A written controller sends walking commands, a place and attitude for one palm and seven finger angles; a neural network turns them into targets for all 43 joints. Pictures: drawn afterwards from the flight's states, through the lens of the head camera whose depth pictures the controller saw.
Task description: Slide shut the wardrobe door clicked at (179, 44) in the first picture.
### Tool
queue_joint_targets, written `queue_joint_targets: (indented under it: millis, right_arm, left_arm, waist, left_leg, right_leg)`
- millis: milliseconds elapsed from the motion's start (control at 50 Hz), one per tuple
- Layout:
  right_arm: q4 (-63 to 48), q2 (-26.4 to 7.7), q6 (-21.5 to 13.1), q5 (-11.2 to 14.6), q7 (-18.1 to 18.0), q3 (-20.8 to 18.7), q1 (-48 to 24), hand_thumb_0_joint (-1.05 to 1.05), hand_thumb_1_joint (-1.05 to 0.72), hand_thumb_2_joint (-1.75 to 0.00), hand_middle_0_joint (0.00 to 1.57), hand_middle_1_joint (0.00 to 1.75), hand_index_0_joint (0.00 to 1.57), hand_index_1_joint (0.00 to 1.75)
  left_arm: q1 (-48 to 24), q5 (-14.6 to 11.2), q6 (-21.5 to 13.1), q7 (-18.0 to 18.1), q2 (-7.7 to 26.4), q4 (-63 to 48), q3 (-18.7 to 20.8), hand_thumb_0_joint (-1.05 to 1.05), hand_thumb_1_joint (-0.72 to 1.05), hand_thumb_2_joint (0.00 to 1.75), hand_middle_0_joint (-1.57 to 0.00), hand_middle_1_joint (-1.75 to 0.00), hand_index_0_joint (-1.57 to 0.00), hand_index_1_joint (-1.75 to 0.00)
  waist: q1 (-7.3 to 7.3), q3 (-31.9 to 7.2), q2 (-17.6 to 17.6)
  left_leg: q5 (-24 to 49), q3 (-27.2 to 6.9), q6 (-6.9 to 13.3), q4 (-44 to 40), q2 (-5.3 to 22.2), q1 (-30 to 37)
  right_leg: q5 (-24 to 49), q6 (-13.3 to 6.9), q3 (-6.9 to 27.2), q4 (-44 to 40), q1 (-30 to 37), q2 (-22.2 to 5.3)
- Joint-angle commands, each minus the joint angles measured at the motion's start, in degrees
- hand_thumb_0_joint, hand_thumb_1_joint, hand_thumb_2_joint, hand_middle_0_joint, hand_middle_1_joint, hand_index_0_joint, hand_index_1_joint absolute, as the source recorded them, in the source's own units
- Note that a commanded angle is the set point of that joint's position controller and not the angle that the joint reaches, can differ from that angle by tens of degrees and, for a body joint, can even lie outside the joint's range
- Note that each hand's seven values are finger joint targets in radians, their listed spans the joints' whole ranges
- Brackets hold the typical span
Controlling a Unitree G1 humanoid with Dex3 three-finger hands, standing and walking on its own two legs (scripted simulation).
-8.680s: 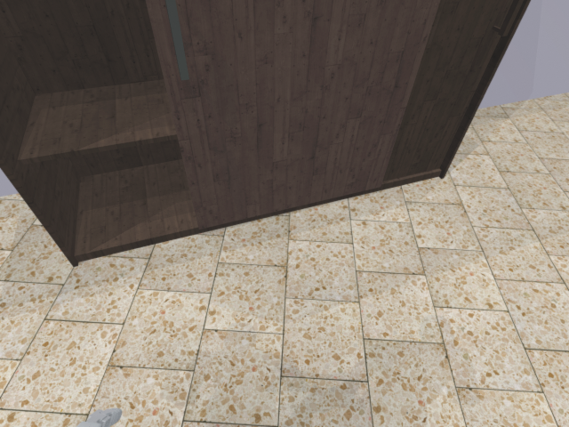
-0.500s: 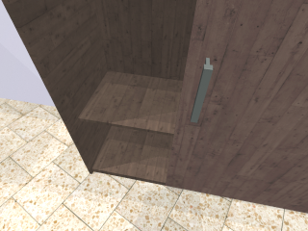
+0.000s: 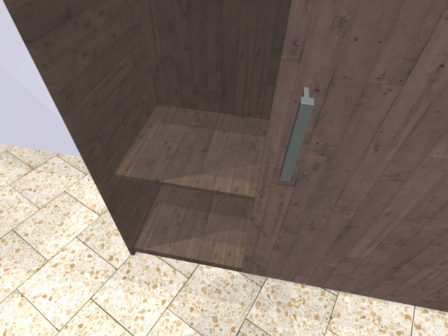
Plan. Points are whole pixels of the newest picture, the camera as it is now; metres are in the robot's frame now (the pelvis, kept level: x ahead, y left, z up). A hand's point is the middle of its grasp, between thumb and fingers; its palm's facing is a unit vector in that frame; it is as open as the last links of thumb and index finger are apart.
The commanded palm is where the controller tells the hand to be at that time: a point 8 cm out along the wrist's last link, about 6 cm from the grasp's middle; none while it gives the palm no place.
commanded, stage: look again from close up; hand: right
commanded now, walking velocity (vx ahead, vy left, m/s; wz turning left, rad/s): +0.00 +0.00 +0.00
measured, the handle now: (294, 137) +0.49 -0.12 +0.10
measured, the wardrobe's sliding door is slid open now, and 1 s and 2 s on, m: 0.51 0.51 0.51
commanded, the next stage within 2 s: none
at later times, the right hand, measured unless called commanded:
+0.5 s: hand out of the picture -0.03 -0.14 -0.17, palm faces +0.06 +0.99 -0.16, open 7.4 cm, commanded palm none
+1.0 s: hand out of the picture -0.02 -0.13 -0.17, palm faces +0.07 +0.98 -0.16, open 7.4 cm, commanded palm none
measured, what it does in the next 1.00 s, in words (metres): stands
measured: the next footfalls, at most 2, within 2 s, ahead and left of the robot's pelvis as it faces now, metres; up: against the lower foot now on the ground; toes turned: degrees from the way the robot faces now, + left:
none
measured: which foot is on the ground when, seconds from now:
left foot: down 0.00-1.00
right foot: down 0.00-1.00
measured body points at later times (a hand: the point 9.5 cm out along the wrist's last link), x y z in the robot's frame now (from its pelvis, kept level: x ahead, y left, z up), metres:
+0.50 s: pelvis +0.01 +0.01 +0.00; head +0.01 +0.02 +0.45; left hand -0.03 +0.21 -0.17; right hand -0.03 -0.19 -0.16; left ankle +0.00 +0.10 -0.74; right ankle +0.00 -0.09 -0.74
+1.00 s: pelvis +0.01 +0.02 +0.00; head +0.02 +0.03 +0.45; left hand -0.01 +0.22 -0.17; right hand -0.02 -0.18 -0.16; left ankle +0.00 +0.10 -0.74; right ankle +0.00 -0.09 -0.74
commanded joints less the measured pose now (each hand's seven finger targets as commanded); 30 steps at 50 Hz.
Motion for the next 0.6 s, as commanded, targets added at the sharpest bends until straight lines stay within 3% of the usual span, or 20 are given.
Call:
queue_joint_targets:
  millis: [0, 580]
  right_arm:
    - [-0.63, -4.36, -0.58, -0.23, -0.27, -0.91, 5.11, 0.00, -0.90, -0.90, 0.20, 0.30, 0.20, 0.30]
    - [-0.12, -4.60, -0.59, -0.18, -0.09, -1.11, 4.89, 0.00, -0.90, -0.90, 0.20, 0.30, 0.20, 0.30]
  left_arm:
    - [4.82, -0.06, -0.42, 0.58, 4.33, -0.58, 0.55, 0.00, 0.90, 0.90, -0.20, -0.30, -0.20, -0.30]
    - [5.15, 0.08, -0.47, 0.77, 4.56, -0.37, 0.35, 0.00, 0.90, 0.90, -0.20, -0.30, -0.20, -0.30]
  waist:
    - [-0.08, 5.27, 0.64]
    - [-0.04, 5.92, 0.90]
  left_leg:
    - [4.61, -6.76, 0.79, -5.34, 5.29, -1.38]
    - [4.01, -7.09, 1.06, -5.98, 5.19, -1.61]
  right_leg:
    - [4.08, 0.28, 7.36, -5.78, -3.15, -6.86]
    - [3.62, 0.56, 7.03, -6.28, -2.60, -6.91]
